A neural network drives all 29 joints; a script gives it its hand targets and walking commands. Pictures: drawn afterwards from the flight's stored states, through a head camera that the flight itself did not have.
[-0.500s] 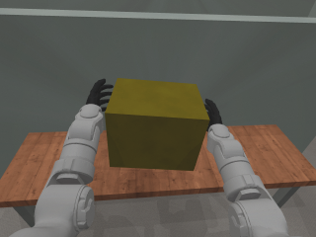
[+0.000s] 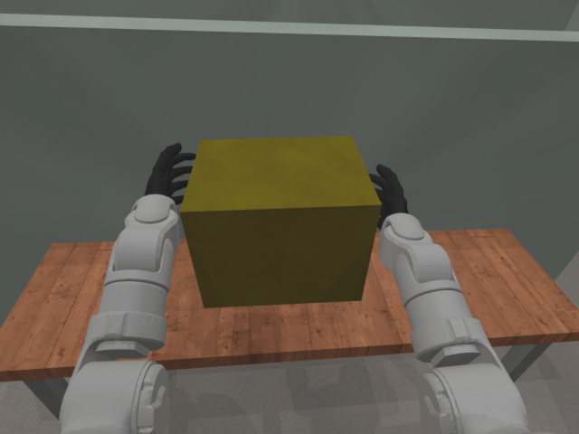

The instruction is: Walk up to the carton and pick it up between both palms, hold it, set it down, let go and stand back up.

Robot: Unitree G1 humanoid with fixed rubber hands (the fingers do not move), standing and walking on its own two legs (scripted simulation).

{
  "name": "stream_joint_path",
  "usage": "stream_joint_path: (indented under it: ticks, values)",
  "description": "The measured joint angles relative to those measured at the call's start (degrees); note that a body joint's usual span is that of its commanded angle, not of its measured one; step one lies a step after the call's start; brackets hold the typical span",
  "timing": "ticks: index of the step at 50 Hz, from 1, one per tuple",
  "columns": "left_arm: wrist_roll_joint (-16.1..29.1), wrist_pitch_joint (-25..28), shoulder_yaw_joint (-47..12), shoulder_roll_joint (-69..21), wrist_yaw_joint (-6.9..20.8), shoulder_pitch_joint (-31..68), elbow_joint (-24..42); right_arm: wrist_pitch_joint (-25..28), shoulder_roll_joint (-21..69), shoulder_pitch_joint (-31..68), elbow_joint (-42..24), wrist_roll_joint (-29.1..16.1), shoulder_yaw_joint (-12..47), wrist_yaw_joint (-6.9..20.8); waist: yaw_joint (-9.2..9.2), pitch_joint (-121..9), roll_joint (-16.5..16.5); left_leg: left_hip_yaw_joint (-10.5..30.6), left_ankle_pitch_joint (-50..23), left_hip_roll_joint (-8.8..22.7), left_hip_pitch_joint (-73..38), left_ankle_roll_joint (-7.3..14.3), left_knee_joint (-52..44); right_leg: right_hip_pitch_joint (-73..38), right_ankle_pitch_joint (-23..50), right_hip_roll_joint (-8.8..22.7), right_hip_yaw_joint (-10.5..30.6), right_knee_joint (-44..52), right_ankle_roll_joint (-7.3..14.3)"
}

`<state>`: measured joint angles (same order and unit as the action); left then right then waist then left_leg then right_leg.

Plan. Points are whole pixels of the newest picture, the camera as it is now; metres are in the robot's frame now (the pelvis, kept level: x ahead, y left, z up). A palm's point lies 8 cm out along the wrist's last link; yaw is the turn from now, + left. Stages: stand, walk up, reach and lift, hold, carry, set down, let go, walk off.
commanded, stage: hold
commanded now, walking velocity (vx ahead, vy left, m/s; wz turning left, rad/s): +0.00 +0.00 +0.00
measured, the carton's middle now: (280, 219) +0.39 -0.01 +0.15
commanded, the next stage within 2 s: none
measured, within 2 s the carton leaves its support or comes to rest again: neither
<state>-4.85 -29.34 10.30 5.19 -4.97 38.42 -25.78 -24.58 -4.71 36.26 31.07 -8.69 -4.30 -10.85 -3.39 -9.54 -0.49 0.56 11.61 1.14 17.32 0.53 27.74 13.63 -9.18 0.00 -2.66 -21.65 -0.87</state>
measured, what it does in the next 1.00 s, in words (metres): stands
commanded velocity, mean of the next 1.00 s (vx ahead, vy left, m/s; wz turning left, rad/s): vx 0.00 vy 0.00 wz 0.00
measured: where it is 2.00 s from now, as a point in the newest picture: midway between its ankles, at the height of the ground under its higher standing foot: outside the picture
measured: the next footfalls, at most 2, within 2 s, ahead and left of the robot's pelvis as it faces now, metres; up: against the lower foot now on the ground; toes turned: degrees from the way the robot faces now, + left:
none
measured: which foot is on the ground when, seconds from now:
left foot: down 0.00-1.00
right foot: down 0.00-1.00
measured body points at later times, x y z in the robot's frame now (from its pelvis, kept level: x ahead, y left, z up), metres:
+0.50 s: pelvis -0.02 +0.00 +0.00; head -0.08 +0.02 +0.44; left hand +0.38 +0.16 +0.22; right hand +0.36 -0.17 +0.17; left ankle +0.03 +0.11 -0.74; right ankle +0.02 -0.13 -0.74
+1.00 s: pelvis +0.00 +0.00 +0.00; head -0.05 +0.02 +0.45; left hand +0.39 +0.16 +0.21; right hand +0.37 -0.16 +0.18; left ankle +0.03 +0.11 -0.74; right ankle +0.02 -0.13 -0.74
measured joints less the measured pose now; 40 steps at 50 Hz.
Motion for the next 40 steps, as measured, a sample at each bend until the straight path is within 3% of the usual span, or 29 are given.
stream_joint_path:
  ticks: [24, 40]
  values:
    - [-1.6, -5.7, 0.6, -0.2, 0.6, 3.0, 1.7, -1.8, -0.1, 0.0, -0.7, -0.3, 0.0, 0.0, 0.0, 0.0, 0.0, 0.0, -1.1, 0.0, -0.4, 0.1, 0.0, -0.4, 1.1, 0.0, 0.0, 0.0, 0.0]
    - [-3.2, -6.0, 1.3, -0.7, 1.2, 3.7, 1.7, -0.7, -0.1, 0.2, 0.1, -0.3, 0.0, 0.2, 0.0, 0.9, 0.2, 0.0, -0.6, -0.1, -0.4, 0.2, -0.2, -0.4, 0.5, 0.1, 0.0, 0.1, 0.0]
